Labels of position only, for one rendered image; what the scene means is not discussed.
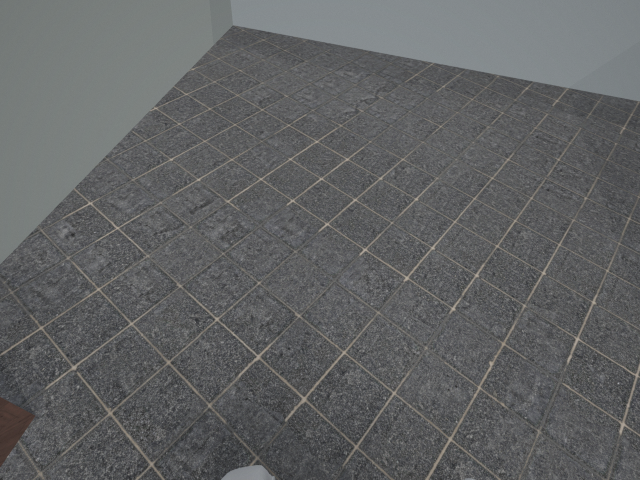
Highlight cabinet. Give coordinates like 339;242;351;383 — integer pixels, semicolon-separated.
0;397;35;467

